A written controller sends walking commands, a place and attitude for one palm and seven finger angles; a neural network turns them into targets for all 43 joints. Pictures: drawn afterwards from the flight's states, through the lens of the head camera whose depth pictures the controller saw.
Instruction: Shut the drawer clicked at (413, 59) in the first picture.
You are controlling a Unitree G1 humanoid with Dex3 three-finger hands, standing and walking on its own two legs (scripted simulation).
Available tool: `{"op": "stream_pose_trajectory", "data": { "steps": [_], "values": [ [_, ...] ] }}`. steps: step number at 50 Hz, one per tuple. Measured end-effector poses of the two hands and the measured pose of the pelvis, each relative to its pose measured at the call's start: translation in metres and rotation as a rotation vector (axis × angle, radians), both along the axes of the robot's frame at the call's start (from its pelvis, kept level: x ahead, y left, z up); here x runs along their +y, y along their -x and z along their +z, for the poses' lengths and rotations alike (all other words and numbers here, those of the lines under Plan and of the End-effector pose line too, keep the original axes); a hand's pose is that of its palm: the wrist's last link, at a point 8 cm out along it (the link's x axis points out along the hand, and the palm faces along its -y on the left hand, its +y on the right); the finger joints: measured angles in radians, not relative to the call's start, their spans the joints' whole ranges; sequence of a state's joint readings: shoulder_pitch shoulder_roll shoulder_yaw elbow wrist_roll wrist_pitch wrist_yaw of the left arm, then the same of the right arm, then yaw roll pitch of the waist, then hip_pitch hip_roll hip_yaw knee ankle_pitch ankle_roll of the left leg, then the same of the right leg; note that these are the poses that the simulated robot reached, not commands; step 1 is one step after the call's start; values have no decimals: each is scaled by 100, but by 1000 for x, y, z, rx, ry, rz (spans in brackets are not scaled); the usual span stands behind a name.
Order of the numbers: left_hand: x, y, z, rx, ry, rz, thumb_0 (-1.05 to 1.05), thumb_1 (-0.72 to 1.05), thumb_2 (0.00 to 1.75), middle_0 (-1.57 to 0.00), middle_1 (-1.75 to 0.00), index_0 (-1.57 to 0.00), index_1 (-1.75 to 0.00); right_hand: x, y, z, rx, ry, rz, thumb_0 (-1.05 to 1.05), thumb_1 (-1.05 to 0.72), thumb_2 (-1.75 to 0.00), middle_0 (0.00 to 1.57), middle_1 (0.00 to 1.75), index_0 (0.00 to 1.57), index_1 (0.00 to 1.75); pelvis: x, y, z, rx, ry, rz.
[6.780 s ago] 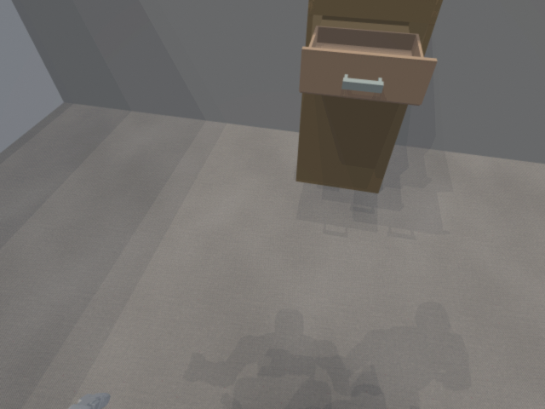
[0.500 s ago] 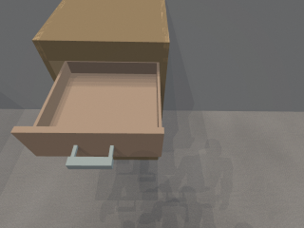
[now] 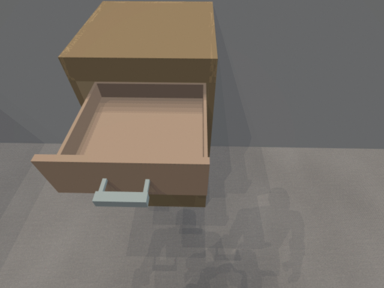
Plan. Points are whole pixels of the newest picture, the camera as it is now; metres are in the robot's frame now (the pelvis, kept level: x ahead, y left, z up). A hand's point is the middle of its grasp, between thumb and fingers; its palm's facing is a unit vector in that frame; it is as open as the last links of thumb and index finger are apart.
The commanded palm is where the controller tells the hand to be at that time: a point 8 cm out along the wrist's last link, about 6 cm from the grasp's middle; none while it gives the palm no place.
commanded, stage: come to a stop and stand still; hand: left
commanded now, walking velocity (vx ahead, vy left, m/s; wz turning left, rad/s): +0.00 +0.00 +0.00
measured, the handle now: (123, 190) +0.32 +0.19 -0.01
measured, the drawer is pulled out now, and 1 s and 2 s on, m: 0.30 0.30 0.30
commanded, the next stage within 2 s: look again from close up in 0.38 s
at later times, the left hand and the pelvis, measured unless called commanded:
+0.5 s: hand out of the picture +0.01 +0.18 -0.17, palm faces +0.01 -0.98 -0.19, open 7.3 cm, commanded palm none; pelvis +0.01 +0.01 +0.00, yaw -1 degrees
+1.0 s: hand out of the picture +0.04 +0.19 -0.17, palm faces -0.02 -0.97 -0.23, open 7.3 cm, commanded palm none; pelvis +0.01 +0.01 +0.00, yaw -2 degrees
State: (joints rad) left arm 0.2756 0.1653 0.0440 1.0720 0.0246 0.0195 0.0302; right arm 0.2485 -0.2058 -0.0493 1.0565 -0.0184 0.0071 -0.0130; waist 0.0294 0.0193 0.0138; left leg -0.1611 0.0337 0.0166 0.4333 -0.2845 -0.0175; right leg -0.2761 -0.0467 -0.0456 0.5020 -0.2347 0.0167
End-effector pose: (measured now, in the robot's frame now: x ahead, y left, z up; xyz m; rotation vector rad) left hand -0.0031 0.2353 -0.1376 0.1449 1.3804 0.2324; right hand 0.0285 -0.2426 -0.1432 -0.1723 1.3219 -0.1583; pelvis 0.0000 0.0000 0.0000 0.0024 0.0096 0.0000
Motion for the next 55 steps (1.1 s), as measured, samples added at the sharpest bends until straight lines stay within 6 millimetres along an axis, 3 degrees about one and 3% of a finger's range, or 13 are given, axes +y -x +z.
{"op": "stream_pose_trajectory", "data": {
  "steps": [5,24,39,46,54,55],
  "values": [
    [5,7,-8,41,34,-3,0,91,90,-20,-30,-20,-30,25,4,6,11,-5,2,1,-92,-90,20,30,19,30,9,-4,3,-13,-10,-5],
    [-8,-8,-5,60,59,-51,0,92,90,-20,-30,-20,-30,54,42,-1,110,-68,-69,1,-91,-90,20,30,20,30,13,-15,6,-25,0,-18],
    [6,-30,-4,-36,5,-101,0,91,90,-20,-30,-20,-30,42,23,-13,7,-65,-39,2,-92,-90,20,30,20,30,15,-12,-5,-33,-1,-23],
    [4,-40,0,-65,-1,-115,0,91,90,-20,-30,-20,-30,33,19,-10,-8,-58,-33,1,-92,-90,20,30,19,30,11,-10,-4,-35,-7,-29],
    [-2,-37,0,-59,-1,-117,0,91,90,-20,-30,-20,-30,27,24,-9,18,-58,-32,1,-91,-90,20,30,19,30,5,-7,-3,-29,-4,-27],
    [-2,-45,5,-112,5,-63,0,91,90,-20,-30,-20,-31,25,22,-7,-9,-51,-36,1,-91,-90,20,30,20,30,4,-6,-3,-26,-1,-25]
  ]
}}
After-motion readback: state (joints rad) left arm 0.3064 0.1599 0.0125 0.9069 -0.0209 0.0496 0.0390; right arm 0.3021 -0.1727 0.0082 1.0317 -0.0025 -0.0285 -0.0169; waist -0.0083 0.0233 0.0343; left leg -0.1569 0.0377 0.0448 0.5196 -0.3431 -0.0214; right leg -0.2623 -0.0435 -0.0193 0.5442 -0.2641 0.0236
